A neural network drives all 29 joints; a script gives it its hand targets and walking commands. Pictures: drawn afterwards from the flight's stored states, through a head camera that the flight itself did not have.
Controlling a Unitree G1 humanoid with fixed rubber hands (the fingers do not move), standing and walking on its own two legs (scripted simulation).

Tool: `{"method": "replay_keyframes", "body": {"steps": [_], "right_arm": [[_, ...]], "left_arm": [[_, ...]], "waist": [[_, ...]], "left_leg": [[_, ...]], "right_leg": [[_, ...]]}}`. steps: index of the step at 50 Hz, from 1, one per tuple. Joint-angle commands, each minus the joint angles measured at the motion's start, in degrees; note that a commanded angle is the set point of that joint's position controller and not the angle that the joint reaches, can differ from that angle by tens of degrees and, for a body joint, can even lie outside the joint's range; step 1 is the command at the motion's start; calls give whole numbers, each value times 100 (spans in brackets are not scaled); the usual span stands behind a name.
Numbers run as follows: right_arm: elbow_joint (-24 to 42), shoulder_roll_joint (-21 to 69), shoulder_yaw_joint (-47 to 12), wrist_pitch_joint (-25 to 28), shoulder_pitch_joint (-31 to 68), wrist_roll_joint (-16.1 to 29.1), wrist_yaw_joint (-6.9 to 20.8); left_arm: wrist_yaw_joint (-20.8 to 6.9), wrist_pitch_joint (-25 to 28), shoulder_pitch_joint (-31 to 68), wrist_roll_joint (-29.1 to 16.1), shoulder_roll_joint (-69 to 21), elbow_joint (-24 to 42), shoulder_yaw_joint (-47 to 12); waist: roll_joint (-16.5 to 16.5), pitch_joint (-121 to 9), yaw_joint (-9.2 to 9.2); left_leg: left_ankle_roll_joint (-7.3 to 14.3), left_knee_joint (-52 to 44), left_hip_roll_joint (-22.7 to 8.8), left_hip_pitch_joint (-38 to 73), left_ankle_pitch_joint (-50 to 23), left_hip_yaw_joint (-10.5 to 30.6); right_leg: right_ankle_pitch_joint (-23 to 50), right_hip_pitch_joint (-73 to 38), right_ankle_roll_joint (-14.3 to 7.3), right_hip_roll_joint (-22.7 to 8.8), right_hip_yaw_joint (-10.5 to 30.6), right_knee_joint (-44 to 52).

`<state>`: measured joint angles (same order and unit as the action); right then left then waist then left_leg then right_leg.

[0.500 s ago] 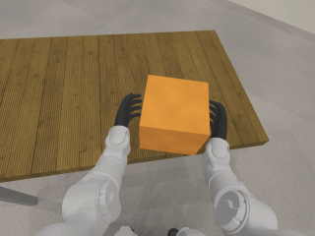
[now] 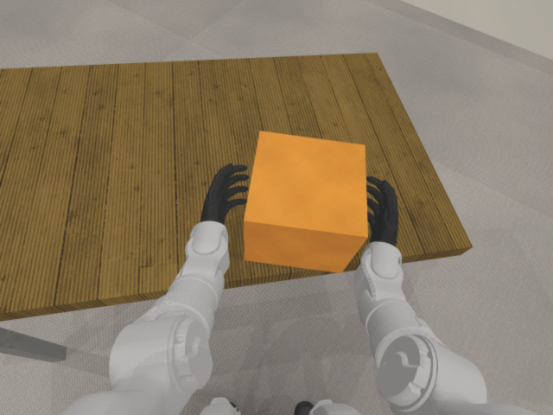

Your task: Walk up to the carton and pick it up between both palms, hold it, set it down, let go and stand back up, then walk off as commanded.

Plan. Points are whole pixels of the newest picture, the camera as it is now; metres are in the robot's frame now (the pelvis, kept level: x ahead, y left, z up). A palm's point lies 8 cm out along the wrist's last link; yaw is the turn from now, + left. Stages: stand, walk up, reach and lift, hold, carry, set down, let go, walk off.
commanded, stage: reach and lift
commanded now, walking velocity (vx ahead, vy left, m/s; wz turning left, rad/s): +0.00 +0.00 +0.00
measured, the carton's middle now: (302, 205) +0.42 -0.04 -0.02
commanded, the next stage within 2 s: none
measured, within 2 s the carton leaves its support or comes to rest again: leaves its support in 0.70 s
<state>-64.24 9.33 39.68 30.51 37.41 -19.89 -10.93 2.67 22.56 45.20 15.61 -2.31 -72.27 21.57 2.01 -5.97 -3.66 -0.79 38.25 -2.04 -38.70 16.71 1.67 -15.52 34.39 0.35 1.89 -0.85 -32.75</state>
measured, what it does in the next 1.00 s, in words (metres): stands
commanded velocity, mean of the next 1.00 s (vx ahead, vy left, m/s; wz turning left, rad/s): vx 0.00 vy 0.00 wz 0.00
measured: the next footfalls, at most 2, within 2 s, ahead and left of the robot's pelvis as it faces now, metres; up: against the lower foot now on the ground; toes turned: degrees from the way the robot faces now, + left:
none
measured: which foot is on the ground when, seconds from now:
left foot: down 0.00-1.00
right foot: down 0.00-1.00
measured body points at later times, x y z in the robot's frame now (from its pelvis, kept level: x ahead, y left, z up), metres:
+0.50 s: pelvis +0.00 +0.00 +0.00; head +0.10 +0.04 +0.44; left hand +0.42 +0.10 -0.01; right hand +0.37 -0.16 +0.00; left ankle +0.01 +0.12 -0.72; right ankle -0.01 -0.13 -0.72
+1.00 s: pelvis +0.00 +0.00 +0.00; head +0.04 +0.04 +0.45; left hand +0.40 +0.12 +0.00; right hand +0.37 -0.14 +0.03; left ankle +0.01 +0.12 -0.72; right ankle -0.01 -0.13 -0.72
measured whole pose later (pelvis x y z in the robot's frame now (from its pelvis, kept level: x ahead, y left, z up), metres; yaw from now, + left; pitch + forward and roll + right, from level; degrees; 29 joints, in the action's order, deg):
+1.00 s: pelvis +0.00 +0.00 +0.00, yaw +0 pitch +17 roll -3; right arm -64.4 9.4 26.6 21.7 36.8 -16.1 -17.2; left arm 10.1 16.4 41.4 13.6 -1.0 -72.4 17.1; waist 1.9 -13.2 -3.7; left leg -0.8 38.3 -2.0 -38.7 16.5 1.7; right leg -15.2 34.4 0.4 1.9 -0.9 -32.7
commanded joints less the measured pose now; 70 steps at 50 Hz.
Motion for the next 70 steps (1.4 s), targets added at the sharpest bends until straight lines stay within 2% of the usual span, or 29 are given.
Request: {"method": "replay_keyframes", "body": {"steps": [1,6,8,9,11,16,17,19,21,23,26,28,30,34,37,38,40,42,48,51,52,54,55,58,64,65,66,69,70], "right_arm": [[-184,3537,-2039,155,3351,-1099,790],[-249,3685,-2075,103,3313,-1082,770],[-334,3649,-2170,102,3289,-1055,802],[-267,3501,-2045,63,3432,-1095,778],[-245,3605,-2221,159,3376,-960,782],[99,3435,-2303,180,3569,-881,793],[16,3397,-2347,184,3485,-896,767],[-17,3427,-2493,270,3437,-902,742],[19,3510,-2480,238,3550,-884,718],[43,3443,-2455,184,3563,-887,739],[409,3496,-2888,272,3755,-703,735],[-102,3503,-2845,285,3222,-717,637],[64,3609,-2882,171,3526,-658,632],[265,3344,-2839,115,3864,-555,678],[210,3546,-3172,104,3652,-410,625],[468,3590,-3236,21,3917,-393,595],[544,3462,-3268,11,4106,-154,583],[180,3607,-3227,-157,4061,-227,614],[624,3866,-3677,-432,4226,205,502],[607,3828,-3940,-653,4167,454,482],[566,3702,-3795,-748,4173,441,467],[918,3740,-3822,-891,4670,610,487],[942,3955,-4140,-927,4517,786,499],[998,3798,-3943,-1277,4558,781,478],[1907,4312,-4802,-1782,5192,1551,491],[1505,4299,-4669,-1983,4809,1472,471],[1823,4326,-4745,-1972,5209,1593,480],[1686,4359,-4764,-2279,4755,1736,412],[2297,4415,-5028,-2334,5390,1958,439]], "left_arm": [[-628,335,3389,876,-2879,-294,-1100],[-683,356,3429,918,-2923,-369,-1064],[-665,353,3394,945,-2899,-287,-1093],[-671,327,3537,815,-2942,-349,-1170],[-602,360,3474,668,-3017,-147,-1348],[-569,357,3490,685,-2931,-128,-1328],[-570,355,3391,565,-2811,-138,-1370],[-569,372,3411,539,-3204,-113,-1594],[-583,361,3480,550,-3061,-36,-1507],[-583,402,3548,438,-3026,-187,-1591],[-559,465,3468,287,-3283,-28,-1688],[-549,409,3200,352,-3324,131,-1818],[-553,417,3752,105,-3400,457,-2064],[-573,339,3926,95,-3275,202,-1937],[-559,364,3991,-65,-3472,683,-2271],[-579,310,4004,-141,-3403,469,-2196],[-539,173,4092,-268,-3825,761,-2501],[-536,227,4599,-263,-3680,836,-2482],[-612,24,4255,-491,-3887,972,-2620],[-592,-83,4706,-632,-4101,1575,-2877],[-605,-158,4747,-626,-4201,1268,-2910],[-606,-199,5101,-805,-4199,1491,-3008],[-589,-183,4887,-877,-4404,1791,-3200],[-673,-396,5007,-831,-4087,1575,-2833],[-491,-637,5359,-1408,-4611,2637,-3492],[-537,-686,5466,-1329,-4419,2686,-3221],[-503,-710,5799,-1444,-4634,2921,-3555],[-516,-904,5730,-1404,-4464,3390,-3213],[-477,-1045,5674,-1658,-4725,3390,-3601]], "waist": [[-692,-3870,-199],[-526,-3923,-213],[-807,-3937,-68],[-495,-3879,-160],[-638,-4051,-272],[-829,-4325,-66],[-477,-4217,-110],[-764,-4552,-277],[-623,-4626,-114],[-755,-4566,-223],[-698,-5060,-81],[-765,-5042,-162],[-716,-5181,-303],[-868,-4683,-219],[-826,-5351,-279],[-720,-5136,-149],[-1014,-5279,-399],[-1036,-4899,-393],[-810,-5094,-308],[-1148,-5077,-355],[-1155,-4789,-646],[-1267,-4879,-538],[-1195,-5122,-467],[-1095,-4441,-476],[-1130,-5096,-254],[-935,-4746,-331],[-1233,-5263,-406],[-1094,-5063,-299],[-1155,-5173,-305]], "left_leg": [[-341,-401,153,1673,-2281,-518],[-302,-367,160,1375,-2303,-524],[-300,-484,173,1453,-2154,-518],[-283,-460,165,1492,-2133,-566],[-345,-422,168,1686,-2295,-482],[-421,-406,145,1730,-2381,-515],[-382,-366,122,1713,-2571,-569],[-507,-321,152,1796,-2813,-466],[-384,-296,129,1631,-2775,-443],[-467,-240,89,1813,-2773,-421],[-460,-213,189,1863,-3083,-435],[-516,-148,158,1908,-3485,-419],[-513,-184,163,1820,-3104,-368],[-510,-334,130,2062,-2989,-410],[-640,-91,169,2195,-3410,-357],[-509,-147,223,2059,-3065,-341],[-600,-197,164,2464,-3381,-270],[-583,-207,153,2483,-3127,-262],[-608,-207,268,2543,-3306,-383],[-762,-112,255,2888,-3492,-353],[-776,-239,205,3011,-3439,-170],[-730,-177,240,3032,-2983,-211],[-749,-176,236,3207,-3485,-216],[-674,-314,305,2839,-2570,-200],[-643,-311,329,3065,-2845,-91],[-635,-350,347,2894,-2511,-117],[-670,-366,298,3171,-2666,-74],[-684,-302,364,3272,-2909,-25],[-660,-321,325,3351,-2891,69]], "right_leg": [[3302,-1796,26,-76,-380,196],[3776,-2021,54,-122,-284,-9],[3526,-1993,55,-167,-374,51],[3428,-1857,104,-94,-387,104],[3329,-1745,11,-58,-430,203],[3367,-1818,-5,-45,-371,126],[3687,-1967,44,-23,-317,179],[4118,-1983,11,-24,-480,65],[4031,-2120,13,-23,-305,80],[3855,-1939,-4,11,-389,76],[4648,-2314,86,-6,-372,-109],[4939,-2476,19,-11,-312,15],[4663,-2319,9,-4,-328,-60],[4031,-2110,-40,62,-384,278],[4740,-2515,25,49,-333,-11],[4494,-2392,29,44,-321,10],[4181,-2055,-11,111,-406,218],[3934,-2001,-24,105,-377,276],[4491,-2484,3,92,-340,256],[4203,-2296,-69,104,-407,394],[3829,-2142,-79,172,-455,461],[3289,-1891,-154,186,-420,603],[3832,-2138,-149,146,-373,547],[3107,-2141,-146,61,-275,537],[2720,-1987,-101,166,-275,487],[2646,-2074,-114,93,-163,484],[2605,-2078,-118,155,-243,474],[2936,-2290,-126,131,-167,402],[2638,-2022,-85,187,-226,391]]}}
